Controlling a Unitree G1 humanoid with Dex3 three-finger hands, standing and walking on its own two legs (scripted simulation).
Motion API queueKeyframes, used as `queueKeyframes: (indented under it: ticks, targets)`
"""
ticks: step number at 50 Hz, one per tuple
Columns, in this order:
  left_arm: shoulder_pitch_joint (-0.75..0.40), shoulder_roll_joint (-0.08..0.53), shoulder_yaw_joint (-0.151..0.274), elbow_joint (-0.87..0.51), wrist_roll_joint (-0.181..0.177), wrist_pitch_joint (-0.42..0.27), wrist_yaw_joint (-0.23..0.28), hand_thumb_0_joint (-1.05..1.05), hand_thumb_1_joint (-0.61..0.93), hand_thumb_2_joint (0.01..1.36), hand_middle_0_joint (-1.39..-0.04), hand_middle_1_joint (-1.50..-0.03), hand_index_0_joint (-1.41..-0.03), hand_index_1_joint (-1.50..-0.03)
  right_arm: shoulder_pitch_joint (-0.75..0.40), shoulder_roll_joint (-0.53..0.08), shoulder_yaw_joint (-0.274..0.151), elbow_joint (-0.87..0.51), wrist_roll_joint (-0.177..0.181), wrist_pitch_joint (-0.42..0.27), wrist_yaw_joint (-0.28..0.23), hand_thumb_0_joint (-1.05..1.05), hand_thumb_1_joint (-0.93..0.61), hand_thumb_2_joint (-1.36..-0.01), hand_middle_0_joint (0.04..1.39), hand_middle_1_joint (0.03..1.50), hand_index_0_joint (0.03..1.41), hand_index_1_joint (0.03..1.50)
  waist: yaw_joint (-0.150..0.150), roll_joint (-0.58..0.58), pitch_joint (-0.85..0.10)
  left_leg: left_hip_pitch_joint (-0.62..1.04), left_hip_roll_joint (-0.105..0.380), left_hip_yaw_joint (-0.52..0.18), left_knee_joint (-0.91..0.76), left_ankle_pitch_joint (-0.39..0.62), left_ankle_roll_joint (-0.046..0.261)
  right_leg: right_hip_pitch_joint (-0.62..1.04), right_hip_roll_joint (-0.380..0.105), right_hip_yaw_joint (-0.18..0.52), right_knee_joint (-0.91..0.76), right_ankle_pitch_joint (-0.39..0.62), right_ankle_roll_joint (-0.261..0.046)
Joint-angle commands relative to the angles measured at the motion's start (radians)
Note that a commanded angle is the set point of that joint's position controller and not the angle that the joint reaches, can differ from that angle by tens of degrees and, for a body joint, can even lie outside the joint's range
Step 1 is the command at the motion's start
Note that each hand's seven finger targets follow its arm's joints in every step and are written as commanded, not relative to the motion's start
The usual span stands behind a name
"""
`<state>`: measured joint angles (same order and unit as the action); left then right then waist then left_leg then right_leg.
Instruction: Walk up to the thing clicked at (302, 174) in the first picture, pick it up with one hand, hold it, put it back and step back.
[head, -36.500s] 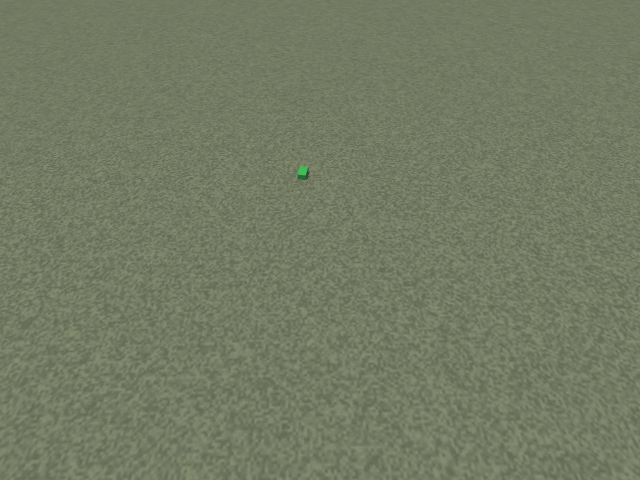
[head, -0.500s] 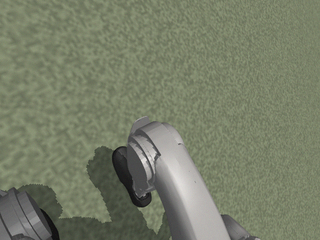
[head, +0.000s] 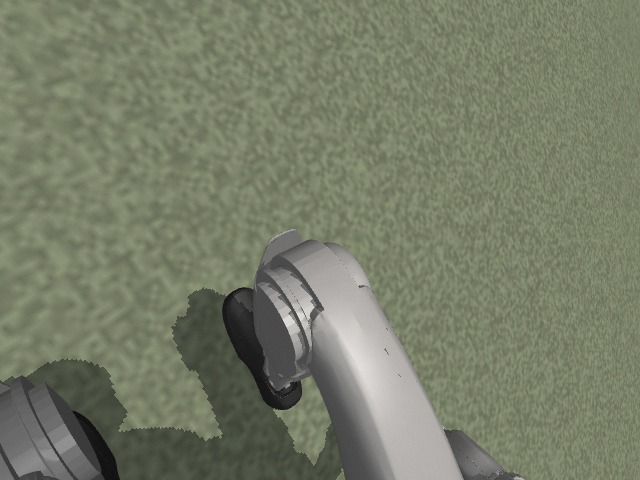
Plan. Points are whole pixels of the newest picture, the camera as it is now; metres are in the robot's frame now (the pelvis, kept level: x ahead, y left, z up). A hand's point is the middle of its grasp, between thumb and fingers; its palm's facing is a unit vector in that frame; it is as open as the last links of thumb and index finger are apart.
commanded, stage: close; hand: left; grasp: from above
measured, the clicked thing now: out of the picture +0.53 +0.31 -0.30
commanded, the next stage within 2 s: settle in 1.34 s
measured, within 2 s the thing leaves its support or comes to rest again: leaves its support in 1.72 s
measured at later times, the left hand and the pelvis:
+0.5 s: hand out of the picture +0.50 +0.31 -0.26, palm faces -0.46 -0.10 -0.88, open 7.2 cm; pelvis +0.00 +0.00 +0.00, yaw +0 degrees
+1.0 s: hand out of the picture +0.50 +0.31 -0.26, palm faces -0.45 -0.09 -0.89, open 7.0 cm; pelvis +0.00 +0.00 +0.00, yaw +0 degrees
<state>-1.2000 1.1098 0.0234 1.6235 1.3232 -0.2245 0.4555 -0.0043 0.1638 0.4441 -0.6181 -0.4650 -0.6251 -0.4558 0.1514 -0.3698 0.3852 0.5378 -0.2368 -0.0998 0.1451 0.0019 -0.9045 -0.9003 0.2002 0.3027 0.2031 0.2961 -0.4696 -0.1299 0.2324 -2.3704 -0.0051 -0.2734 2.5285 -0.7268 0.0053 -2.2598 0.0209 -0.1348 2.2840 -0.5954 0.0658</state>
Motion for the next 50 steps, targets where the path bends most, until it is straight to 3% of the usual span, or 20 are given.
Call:
queueKeyframes:
  ticks: [1,5,8,12,15,17,18,19,22,24,26,29,32,36,40,42,44,47,49,50]
  targets:
    - [-0.289,0.213,0.034,-0.185,-0.012,-0.014,0.050,0.000,0.329,0.315,-0.715,-0.386,-0.742,-0.359,0.226,-0.334,-0.098,0.041,-0.002,0.011,-0.014,0.000,-0.892,-0.899,0.200,0.300,0.200,0.300,-0.080,0.619,-0.698,0.555,0.049,0.086,-0.270,0.310,-0.020,0.401,0.023,-0.136,-0.171,0.245,-0.092]
    - [-0.229,0.130,-0.009,-0.078,-0.011,0.005,0.053,0.000,0.383,0.268,-0.743,-0.366,-0.777,-0.331,0.220,-0.333,-0.095,0.044,-0.005,0.006,-0.005,0.000,-0.893,-0.899,0.200,0.300,0.200,0.300,-0.108,0.559,-0.609,0.499,0.046,0.088,-0.257,0.298,-0.013,0.371,0.026,-0.139,-0.167,0.242,-0.089]
    - [-0.306,0.219,0.036,-0.186,-0.001,0.004,0.065,0.000,0.415,0.243,-0.774,-0.336,-0.807,-0.302,0.215,-0.340,-0.100,0.044,-0.001,0.000,-0.011,0.000,-0.894,-0.899,0.199,0.300,0.199,0.300,-0.076,0.641,-0.700,0.578,0.051,0.083,-0.267,0.335,-0.025,0.367,0.018,-0.132,-0.168,0.257,-0.096]
    - [-0.227,0.123,-0.008,-0.071,-0.011,0.025,0.055,0.000,0.473,0.192,-0.803,-0.316,-0.844,-0.273,0.212,-0.335,-0.099,0.044,-0.002,-0.002,0.002,0.000,-0.893,-0.899,0.200,0.300,0.200,0.300,-0.104,0.574,-0.602,0.522,0.049,0.082,-0.261,0.317,-0.019,0.343,0.024,-0.141,-0.159,0.246,-0.091]
    - [-0.285,0.211,0.032,-0.156,-0.006,0.018,0.051,0.000,0.486,0.179,-0.826,-0.292,-0.864,-0.253,0.218,-0.341,-0.099,0.043,-0.001,-0.002,-0.003,0.000,-0.893,-0.899,0.199,0.300,0.199,0.300,-0.082,0.635,-0.673,0.570,0.053,0.078,-0.281,0.320,-0.024,0.366,0.015,-0.129,-0.166,0.241,-0.093]
    - [-0.260,0.188,0.032,-0.140,-0.009,0.019,0.044,0.000,0.520,0.153,-0.854,-0.261,-0.891,-0.223,0.215,-0.339,-0.102,0.046,0.001,0.002,0.003,0.000,-0.893,-0.900,0.199,0.300,0.199,0.300,-0.083,0.622,-0.683,0.552,0.054,0.076,-0.266,0.335,-0.026,0.369,0.015,-0.134,-0.159,0.261,-0.093]
    - [-0.205,0.145,0.001,-0.041,-0.015,0.026,0.038,0.000,0.529,0.141,-0.857,-0.267,-0.897,-0.225,0.205,-0.334,-0.093,0.031,0.001,-0.001,0.002,0.000,-0.895,-0.900,0.199,0.300,0.199,0.300,-0.095,0.552,-0.616,0.497,0.047,0.086,-0.267,0.290,-0.015,0.376,0.020,-0.131,-0.164,0.235,-0.092]
    - [-0.222,0.144,0.002,-0.073,-0.024,0.021,0.033,0.000,0.541,0.137,-0.858,-0.266,-0.901,-0.221,0.216,-0.338,-0.096,0.037,0.002,0.001,0.004,0.000,-0.892,-0.898,0.200,0.300,0.200,0.300,-0.109,0.544,-0.601,0.472,0.046,0.086,-0.269,0.280,-0.012,0.378,0.022,-0.133,-0.169,0.227,-0.087]
    - [-0.270,0.227,0.037,-0.149,-0.012,0.010,0.031,0.000,0.571,0.115,-0.896,-0.228,-0.935,-0.188,0.217,-0.345,-0.093,0.039,0.002,0.003,-0.004,0.000,-0.893,-0.899,0.200,0.300,0.199,0.300,-0.079,0.623,-0.678,0.541,0.050,0.083,-0.274,0.303,-0.021,0.382,0.015,-0.130,-0.166,0.234,-0.094]
    - [-0.239,0.203,0.029,-0.115,-0.012,0.011,0.031,0.000,0.588,0.095,-0.900,-0.228,-0.943,-0.184,0.209,-0.344,-0.096,0.031,0.002,0.010,-0.004,0.000,-0.895,-0.900,0.199,0.300,0.199,0.300,-0.079,0.607,-0.665,0.541,0.054,0.073,-0.273,0.303,-0.025,0.368,0.016,-0.137,-0.161,0.232,-0.097]
    - [-0.220,0.155,-0.002,-0.064,-0.023,0.006,0.027,0.000,0.611,0.081,-0.918,-0.216,-0.962,-0.170,0.206,-0.337,-0.091,0.027,-0.002,0.013,-0.006,0.000,-0.893,-0.899,0.200,0.300,0.199,0.300,-0.104,0.544,-0.625,0.482,0.049,0.086,-0.270,0.270,-0.014,0.403,0.027,-0.139,-0.174,0.222,-0.090]
    - [-0.264,0.216,0.027,-0.153,-0.011,-0.005,0.027,0.000,0.629,0.076,-0.933,-0.207,-0.977,-0.162,0.219,-0.342,-0.087,0.038,-0.004,0.014,-0.011,0.000,-0.893,-0.899,0.200,0.300,0.200,0.300,-0.079,0.610,-0.664,0.540,0.053,0.080,-0.269,0.309,-0.023,0.379,0.017,-0.136,-0.168,0.237,-0.093]
    - [-0.230,0.169,0.011,-0.123,-0.018,-0.008,0.026,0.000,0.658,0.057,-0.966,-0.164,-1.006,-0.124,0.217,-0.341,-0.091,0.032,-0.004,0.015,-0.006,0.000,-0.893,-0.899,0.200,0.300,0.200,0.300,-0.099,0.570,-0.626,0.523,0.054,0.072,-0.265,0.308,-0.022,0.368,0.018,-0.139,-0.166,0.238,-0.090]
    - [-0.244,0.201,0.025,-0.120,-0.020,-0.010,0.036,0.000,0.692,0.050,-0.994,-0.140,-1.032,-0.101,0.213,-0.343,-0.088,0.034,-0.003,0.016,-0.011,0.000,-0.891,-0.898,0.200,0.300,0.200,0.300,-0.084,0.593,-0.642,0.538,0.054,0.071,-0.272,0.304,-0.024,0.369,0.015,-0.136,-0.168,0.234,-0.092]
    - [-0.217,0.168,-0.002,-0.073,-0.022,-0.004,0.038,0.000,0.748,0.043,-1.046,-0.120,-1.081,-0.084,0.197,-0.337,-0.087,0.032,-0.005,0.015,-0.014,0.000,-0.893,-0.899,0.200,0.300,0.200,0.300,-0.094,0.547,-0.607,0.479,0.049,0.090,-0.262,0.265,-0.013,0.393,0.023,-0.134,-0.181,0.221,-0.089]
    - [-0.240,0.201,0.018,-0.122,-0.019,-0.006,0.041,0.000,0.767,0.053,-1.060,-0.117,-1.094,-0.082,0.203,-0.333,-0.081,0.043,-0.007,0.017,-0.013,0.000,-0.890,-0.898,0.200,0.300,0.200,0.300,-0.079,0.590,-0.660,0.527,0.055,0.080,-0.271,0.303,-0.021,0.390,0.018,-0.135,-0.172,0.239,-0.091]
    - [-0.200,0.164,0.002,-0.067,-0.019,0.003,0.036,0.000,0.790,0.023,-1.073,-0.100,-1.111,-0.061,0.202,-0.336,-0.090,0.037,-0.006,0.015,-0.014,0.000,-0.890,-0.897,0.200,0.300,0.200,0.300,-0.090,0.559,-0.611,0.509,0.051,0.083,-0.269,0.274,-0.018,0.366,0.019,-0.135,-0.178,0.217,-0.090]
    - [-0.225,0.176,0.007,-0.091,-0.027,0.000,0.041,0.000,0.823,0.080,-1.115,-0.101,-1.142,-0.074,0.192,-0.340,-0.087,0.039,-0.005,0.015,-0.015,0.000,-0.891,-0.899,0.200,0.300,0.199,0.300,-0.090,0.563,-0.631,0.506,0.053,0.077,-0.272,0.285,-0.021,0.382,0.017,-0.138,-0.176,0.227,-0.093]
    - [-0.241,0.191,0.013,-0.121,-0.020,0.002,0.041,0.000,0.821,0.023,-1.101,-0.093,-1.137,-0.056,0.213,-0.328,-0.087,0.044,-0.005,0.016,-0.013,0.000,-0.891,-0.898,0.200,0.300,0.200,0.300,-0.084,0.595,-0.649,0.527,0.052,0.086,-0.276,0.296,-0.019,0.397,0.017,-0.129,-0.171,0.239,-0.090]
    - [-0.235,0.164,0.005,-0.095,-0.022,0.006,0.037,0.000,0.835,0.041,-1.112,-0.104,-1.147,-0.068,0.210,-0.336,-0.088,0.043,-0.005,0.016,-0.012,0.000,-0.892,-0.898,0.200,0.300,0.199,0.300,-0.092,0.577,-0.629,0.513,0.051,0.080,-0.267,0.297,-0.019,0.369,0.014,-0.134,-0.169,0.236,-0.092]
